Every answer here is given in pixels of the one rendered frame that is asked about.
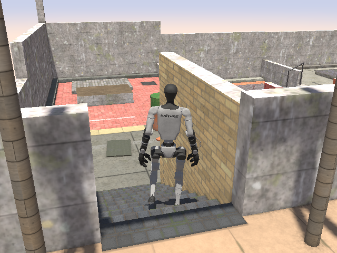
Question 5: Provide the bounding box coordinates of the robot right shin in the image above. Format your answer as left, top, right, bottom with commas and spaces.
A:
175, 172, 183, 205

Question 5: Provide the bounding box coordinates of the robot right upper arm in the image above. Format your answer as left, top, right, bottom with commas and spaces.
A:
181, 107, 194, 137

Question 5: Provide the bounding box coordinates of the robot left upper arm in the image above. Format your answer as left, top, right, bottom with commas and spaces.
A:
145, 106, 159, 135

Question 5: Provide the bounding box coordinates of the left robot forearm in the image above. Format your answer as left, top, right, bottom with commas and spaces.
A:
140, 128, 150, 154

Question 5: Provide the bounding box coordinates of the right robot forearm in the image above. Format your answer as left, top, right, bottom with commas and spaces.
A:
188, 130, 199, 154

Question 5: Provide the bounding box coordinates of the right robot hand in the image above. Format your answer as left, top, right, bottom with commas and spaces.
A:
187, 153, 199, 166

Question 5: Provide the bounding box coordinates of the left robot hand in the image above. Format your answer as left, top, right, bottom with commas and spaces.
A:
138, 153, 151, 167

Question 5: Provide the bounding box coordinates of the robot shin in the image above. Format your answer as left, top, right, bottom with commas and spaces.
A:
175, 172, 183, 205
150, 162, 157, 196

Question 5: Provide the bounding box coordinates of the robot left shin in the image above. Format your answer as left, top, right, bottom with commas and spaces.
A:
150, 162, 157, 196

